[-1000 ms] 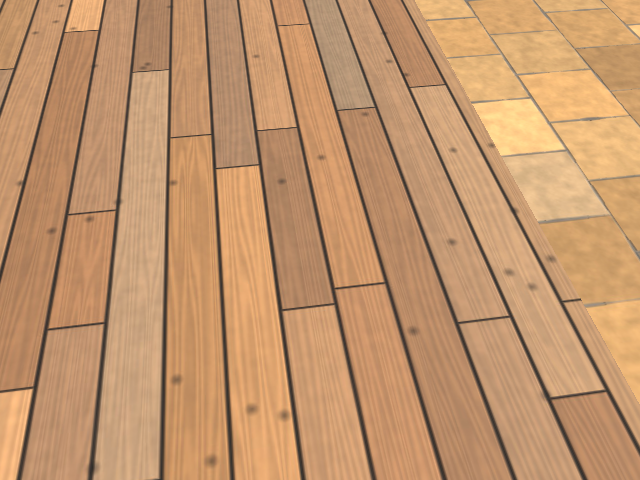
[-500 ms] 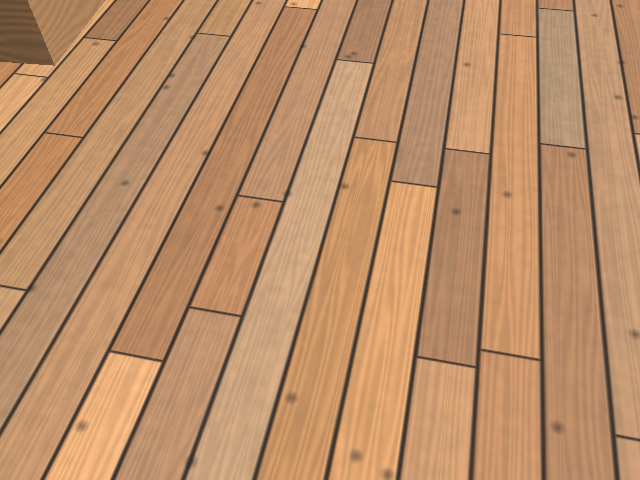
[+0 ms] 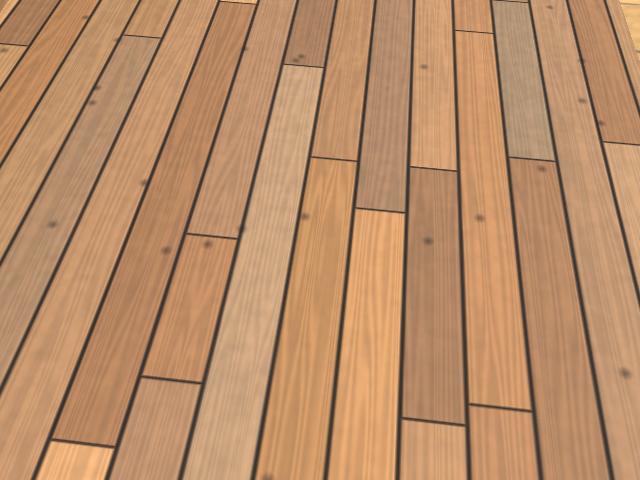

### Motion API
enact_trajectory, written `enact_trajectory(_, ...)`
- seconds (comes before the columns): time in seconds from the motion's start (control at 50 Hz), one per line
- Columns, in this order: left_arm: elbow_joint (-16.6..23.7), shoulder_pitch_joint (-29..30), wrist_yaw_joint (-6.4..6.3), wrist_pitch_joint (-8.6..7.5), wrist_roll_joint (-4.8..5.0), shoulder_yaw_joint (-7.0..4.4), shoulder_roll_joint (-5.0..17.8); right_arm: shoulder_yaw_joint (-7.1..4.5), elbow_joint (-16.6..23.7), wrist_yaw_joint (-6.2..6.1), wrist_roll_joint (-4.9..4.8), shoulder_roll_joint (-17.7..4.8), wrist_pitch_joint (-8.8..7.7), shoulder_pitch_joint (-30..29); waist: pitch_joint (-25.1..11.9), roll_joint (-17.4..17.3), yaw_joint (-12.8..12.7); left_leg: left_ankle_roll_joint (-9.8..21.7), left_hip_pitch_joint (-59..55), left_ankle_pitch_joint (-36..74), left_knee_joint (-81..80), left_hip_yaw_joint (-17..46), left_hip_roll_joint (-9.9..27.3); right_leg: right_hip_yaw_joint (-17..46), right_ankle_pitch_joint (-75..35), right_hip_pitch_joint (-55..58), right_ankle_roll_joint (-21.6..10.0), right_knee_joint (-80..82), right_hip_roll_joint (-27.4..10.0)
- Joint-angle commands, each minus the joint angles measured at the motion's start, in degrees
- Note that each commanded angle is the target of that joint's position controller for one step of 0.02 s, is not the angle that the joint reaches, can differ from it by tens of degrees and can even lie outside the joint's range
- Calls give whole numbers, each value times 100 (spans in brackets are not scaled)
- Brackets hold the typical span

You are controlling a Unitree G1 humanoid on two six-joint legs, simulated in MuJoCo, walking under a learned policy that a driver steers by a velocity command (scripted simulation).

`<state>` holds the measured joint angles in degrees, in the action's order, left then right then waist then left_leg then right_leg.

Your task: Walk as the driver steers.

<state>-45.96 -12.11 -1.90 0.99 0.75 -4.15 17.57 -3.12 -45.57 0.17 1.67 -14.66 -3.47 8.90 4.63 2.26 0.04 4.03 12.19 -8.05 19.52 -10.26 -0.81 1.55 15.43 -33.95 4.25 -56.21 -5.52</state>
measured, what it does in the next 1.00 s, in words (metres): walks ahead: right foot, then left foot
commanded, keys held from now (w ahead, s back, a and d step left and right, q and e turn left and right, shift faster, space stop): e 0.50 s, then no key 0.02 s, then q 0.30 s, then w+q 0.18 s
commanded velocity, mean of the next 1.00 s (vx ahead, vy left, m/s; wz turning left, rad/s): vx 0.06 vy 0.00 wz -0.21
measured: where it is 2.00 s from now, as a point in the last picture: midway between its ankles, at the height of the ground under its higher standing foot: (304, 417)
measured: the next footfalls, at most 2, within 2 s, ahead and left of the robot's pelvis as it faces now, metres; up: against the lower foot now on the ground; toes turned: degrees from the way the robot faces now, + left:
right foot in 0.22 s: +0.11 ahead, -0.14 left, +0.00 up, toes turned -12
left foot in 0.64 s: +0.18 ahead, +0.09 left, +0.00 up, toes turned -21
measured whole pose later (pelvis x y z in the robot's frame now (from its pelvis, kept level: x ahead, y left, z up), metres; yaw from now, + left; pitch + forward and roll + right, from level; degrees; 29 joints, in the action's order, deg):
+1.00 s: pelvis +0.12 -0.02 -0.01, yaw -10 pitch +1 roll -1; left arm -42.2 -12.8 -1.3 -3.0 0.0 -4.4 16.5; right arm -3.1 -44.5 -1.1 -1.6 -16.7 0.5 11.2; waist 0.2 -1.7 -0.7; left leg 2.2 17.4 -22.5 37.1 9.5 -3.3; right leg 0.6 17.6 -12.3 -0.7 -29.8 1.8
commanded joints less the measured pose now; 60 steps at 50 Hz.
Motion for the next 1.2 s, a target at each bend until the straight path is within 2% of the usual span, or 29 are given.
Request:
enact_trajectory(0.02,378,-268,71,36,-22,-49,246,-210,346,-154,-35,-865,5,-478,-678,-724,-119,988,31,1833,-796,423,1661,4,-563,762,-43,558,-193)
enact_trajectory(0.16,940,311,308,183,-5,-138,419,-345,211,-147,-261,-1214,328,-283,-605,-716,35,774,-884,1776,-28,491,2099,-405,290,746,-370,1652,46)
enact_trajectory(0.2,960,101,328,177,-9,-189,453,-352,164,-156,-355,-1173,373,-265,-708,-629,-154,383,-842,1912,718,233,1893,-581,-447,1406,-611,2664,285)
enact_trajectory(0.22,914,-213,255,153,-35,-320,796,-332,51,-138,-301,-1036,365,82,-944,-133,-211,-25,-541,1618,1607,-59,1467,-229,-1943,2201,-858,3201,278)
enact_trajectory(0.24,958,-535,117,133,-87,-526,1616,-256,295,-105,-54,-803,299,-1,-1220,1358,-129,-584,1130,-394,3376,-428,695,1543,-4759,3525,-1573,3026,-956)
enact_trajectory(0.26,1061,-587,146,52,-224,-456,1542,-189,520,-103,14,-688,280,-464,-1674,1545,-362,-819,2313,-3237,4661,473,-53,2928,-5050,3880,-2689,3284,-1791)
enact_trajectory(0.28,1075,-528,221,-63,-191,-369,1257,-266,474,-76,-109,-923,304,-661,-1723,606,-470,-747,2489,-3175,5204,1185,102,2471,-4746,3796,-2626,3379,-1593)
enact_trajectory(0.3,1068,-273,207,-143,-121,-348,1160,-258,485,-90,-232,-845,321,-677,-1445,388,-292,-653,2639,-2680,5148,1296,212,1963,-4180,3577,-2291,3362,-1268)
enact_trajectory(0.32,1088,11,183,-160,-17,-321,1024,-267,403,-142,-211,-833,340,-593,-1212,126,-147,-646,2696,-2253,4825,1340,304,1675,-3641,3339,-1988,3400,-998)
enact_trajectory(0.34,1137,257,131,-137,39,-277,910,-309,388,-196,-153,-948,361,-577,-1111,197,-32,-670,2553,-1908,4563,1375,347,1542,-3336,3089,-1839,3475,-863)
enact_trajectory(0.38,1217,370,73,-92,-39,-261,919,-300,349,-202,-151,-862,371,-415,-1191,399,97,-774,2122,-1537,4355,1320,173,1416,-3448,2776,-1826,3525,-667)
enact_trajectory(0.52,1285,385,-19,28,-44,-318,1064,-222,364,-162,-200,-733,363,-480,-1206,637,-51,-926,1362,-1177,2611,1398,-2,1722,-2312,2429,-1751,3449,-533)
enact_trajectory(0.58,1236,431,20,55,-109,-188,792,-211,275,-79,-217,-758,348,-304,-1235,768,-129,-833,862,-1141,2129,1237,117,1718,-2151,2314,-1661,3260,-572)
enact_trajectory(0.62,1149,557,38,53,-106,-21,454,-142,190,8,-176,-553,291,-91,-1172,662,69,-652,81,-337,924,1089,165,1554,-1623,2021,-1410,3059,-409)
enact_trajectory(0.64,992,299,61,18,-159,85,183,-82,160,51,-93,-453,261,-91,-1093,452,54,-545,-349,354,198,1214,255,1393,-965,1869,-1101,3045,-168)
enact_trajectory(0.66,880,-44,76,-25,-302,132,48,-105,220,50,8,-796,238,-169,-1039,-359,-244,-304,-553,1240,2,2175,991,916,-64,1690,-724,2422,325)
enact_trajectory(0.68,886,-363,87,-66,-352,93,149,-53,298,38,40,-928,224,-641,-823,-1091,-743,347,83,1525,89,2658,1422,588,677,1854,-433,2550,644)
enact_trajectory(0.7,864,-79,49,-80,-361,58,374,-49,351,54,-5,-823,211,-881,-663,-1184,-593,511,718,304,-99,2749,1330,507,271,2353,-290,2852,484)
enact_trajectory(0.74,835,465,-34,-67,-253,-53,645,-110,275,66,-98,-1049,168,-609,-476,-1002,-222,154,800,-495,-118,2533,896,363,-178,2490,-320,2691,575)
enact_trajectory(0.82,832,457,-104,-70,-179,-71,473,-167,285,-47,-232,-1189,185,-313,-495,-1132,-81,315,433,158,100,2894,887,159,-167,2147,-294,2571,660)
enact_trajectory(0.86,832,416,-72,-133,-152,-64,291,-167,304,-117,-268,-1101,274,-125,-720,-1114,-14,496,242,-1168,35,3155,840,-57,584,1966,-304,2447,808)
enact_trajectory(0.9,851,449,-2,-246,-91,-69,183,-184,360,-148,-296,-1103,326,-38,-514,-1107,11,645,357,-2804,-154,3535,856,-80,960,1708,-417,2404,839)
enact_trajectory(0.94,790,239,63,-426,-48,-101,206,-192,493,-166,-320,-1079,330,-199,-353,-1031,-144,613,759,-3176,-62,3609,734,62,878,2011,-576,2719,714)
enact_trajectory(0.96,712,-41,79,-513,-46,-146,313,-170,623,-163,-328,-985,325,-401,-359,-787,-311,461,1214,-3052,265,3369,520,314,984,2516,-701,3053,485)
enact_trajectory(0.98,605,-475,73,-578,-58,-227,567,-115,806,-151,-344,-777,296,-669,-326,-198,-505,174,2009,-2758,1106,2757,113,1022,1505,3201,-950,3587,-46)
enact_trajectory(1.0,449,-1017,77,-614,-81,-318,908,-51,967,-124,-379,-522,236,-837,-315,695,-620,-94,2948,-2361,2504,1903,-397,2444,2126,3916,-1387,4347,-952)
enact_trajectory(1.02,414,-1008,97,-635,-139,-342,1007,-96,1114,-88,-346,-718,168,-919,21,1024,-527,-145,3725,-2576,3538,1771,-98,3387,1719,3889,-1829,4512,-1780)
enact_trajectory(1.06,541,-745,20,-635,-69,-233,607,-161,950,11,-375,-841,113,-566,14,319,-322,-189,3972,-1924,4284,1920,294,2590,1099,3992,-1720,4429,-1567)
enact_trajectory(1.2,499,-706,30,-571,-31,-259,843,22,1307,321,-328,-372,112,-1114,-41,353,-512,-523,2833,-245,2848,1054,534,-10,-1008,3273,-1255,4728,-834)
Keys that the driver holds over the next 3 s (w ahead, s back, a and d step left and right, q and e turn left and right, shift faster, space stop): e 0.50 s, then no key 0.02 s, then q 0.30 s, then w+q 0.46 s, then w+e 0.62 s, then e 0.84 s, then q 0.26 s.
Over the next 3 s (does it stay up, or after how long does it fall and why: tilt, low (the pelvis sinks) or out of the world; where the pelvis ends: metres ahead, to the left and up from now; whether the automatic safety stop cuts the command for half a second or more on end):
stays up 0.77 -0.01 -0.01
